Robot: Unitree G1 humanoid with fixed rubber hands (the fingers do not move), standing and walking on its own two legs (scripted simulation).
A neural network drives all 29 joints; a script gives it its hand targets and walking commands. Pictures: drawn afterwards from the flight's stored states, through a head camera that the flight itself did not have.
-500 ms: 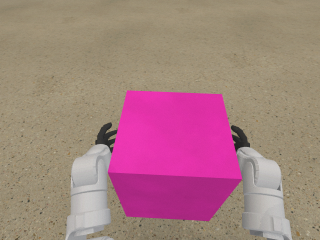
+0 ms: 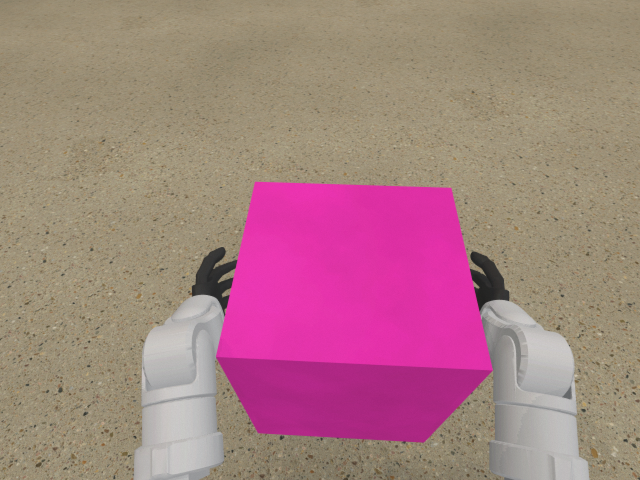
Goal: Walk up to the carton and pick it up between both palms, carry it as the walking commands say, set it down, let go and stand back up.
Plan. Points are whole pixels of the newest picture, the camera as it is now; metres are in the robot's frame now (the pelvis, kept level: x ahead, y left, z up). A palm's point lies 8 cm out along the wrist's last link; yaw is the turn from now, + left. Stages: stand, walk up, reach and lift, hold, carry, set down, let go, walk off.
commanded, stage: carry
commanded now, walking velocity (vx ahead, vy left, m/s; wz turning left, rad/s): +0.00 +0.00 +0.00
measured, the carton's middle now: (345, 321) +0.32 -0.01 +0.02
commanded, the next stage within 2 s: none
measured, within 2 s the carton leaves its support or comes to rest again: neither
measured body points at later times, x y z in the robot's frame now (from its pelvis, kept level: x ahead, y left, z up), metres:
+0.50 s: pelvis +0.00 +0.00 +0.00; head -0.04 +0.00 +0.45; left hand +0.30 +0.16 +0.08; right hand +0.28 -0.18 +0.07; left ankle +0.04 +0.09 -0.72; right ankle +0.05 -0.10 -0.72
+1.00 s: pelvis -0.02 +0.00 +0.00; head -0.07 +0.00 +0.45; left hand +0.24 +0.16 +0.09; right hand +0.22 -0.18 +0.08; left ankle +0.04 +0.09 -0.72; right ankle +0.05 -0.10 -0.72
